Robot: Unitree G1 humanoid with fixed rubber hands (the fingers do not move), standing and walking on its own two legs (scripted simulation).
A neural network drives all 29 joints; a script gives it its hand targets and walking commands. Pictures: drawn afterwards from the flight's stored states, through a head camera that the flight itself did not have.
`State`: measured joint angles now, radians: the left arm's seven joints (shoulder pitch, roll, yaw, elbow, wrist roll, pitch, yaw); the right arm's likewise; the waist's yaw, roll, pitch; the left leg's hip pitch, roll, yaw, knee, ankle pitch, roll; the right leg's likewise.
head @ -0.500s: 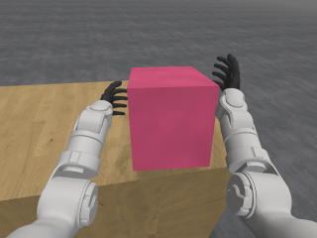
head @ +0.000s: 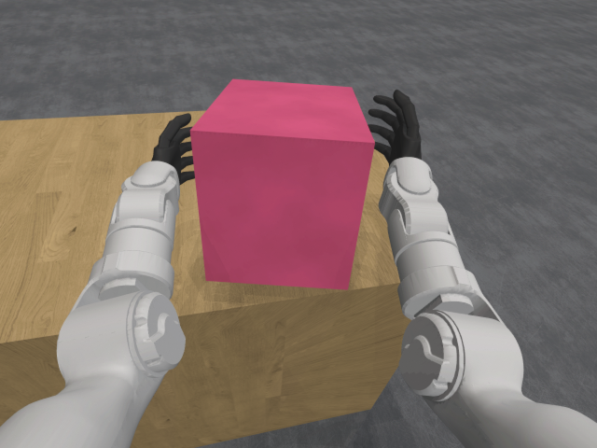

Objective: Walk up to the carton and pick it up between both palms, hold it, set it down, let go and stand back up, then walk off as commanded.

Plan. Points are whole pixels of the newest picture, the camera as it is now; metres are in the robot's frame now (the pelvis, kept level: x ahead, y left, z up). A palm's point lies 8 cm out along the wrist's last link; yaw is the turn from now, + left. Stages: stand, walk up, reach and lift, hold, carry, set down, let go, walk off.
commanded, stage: set down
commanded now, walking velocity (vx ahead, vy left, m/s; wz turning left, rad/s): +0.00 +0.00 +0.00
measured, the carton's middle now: (285, 175) +0.51 -0.02 +0.11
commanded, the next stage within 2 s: none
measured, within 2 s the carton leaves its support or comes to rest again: rests again in 1.46 s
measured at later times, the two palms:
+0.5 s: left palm (163, 146) +0.50 +0.16 +0.17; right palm (380, 159) +0.45 -0.14 +0.18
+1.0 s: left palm (161, 183) +0.46 +0.16 +0.14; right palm (379, 199) +0.41 -0.14 +0.14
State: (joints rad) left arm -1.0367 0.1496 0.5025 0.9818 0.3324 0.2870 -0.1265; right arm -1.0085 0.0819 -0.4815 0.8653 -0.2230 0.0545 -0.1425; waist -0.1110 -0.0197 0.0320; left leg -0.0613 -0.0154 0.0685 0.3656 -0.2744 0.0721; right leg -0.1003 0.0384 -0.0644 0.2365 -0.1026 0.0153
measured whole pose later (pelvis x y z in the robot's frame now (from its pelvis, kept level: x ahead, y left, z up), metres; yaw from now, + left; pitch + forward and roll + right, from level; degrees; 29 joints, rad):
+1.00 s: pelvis +0.01 +0.01 +0.00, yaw +1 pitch -1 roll -3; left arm -1.00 0.15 0.43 1.01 0.33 0.19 -0.12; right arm -0.88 0.19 -0.67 0.84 -0.29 -0.05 -0.08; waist -0.11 -0.03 0.06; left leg -0.07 -0.03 0.06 0.36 -0.28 0.06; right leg -0.10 0.02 -0.08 0.24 -0.11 0.01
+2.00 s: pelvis +0.05 +0.01 +0.00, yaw +2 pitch +4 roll -2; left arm -0.97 0.13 0.41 1.03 0.33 0.05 -0.10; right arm -0.81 0.17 -0.67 0.94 -0.36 -0.26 -0.09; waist -0.11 -0.02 0.01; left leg -0.11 -0.03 0.06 0.36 -0.26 0.02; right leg -0.13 0.01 -0.08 0.24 -0.14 0.01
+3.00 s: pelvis -0.05 +0.02 -0.01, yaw +2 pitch +11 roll -3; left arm -0.87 0.31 -0.23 1.13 -0.25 0.03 0.05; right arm -0.82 -0.07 -0.27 1.09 0.19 -0.08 -0.20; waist -0.12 0.01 -0.11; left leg -0.47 -0.04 0.05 0.50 -0.22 0.05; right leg -0.43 0.01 -0.07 0.26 -0.02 0.00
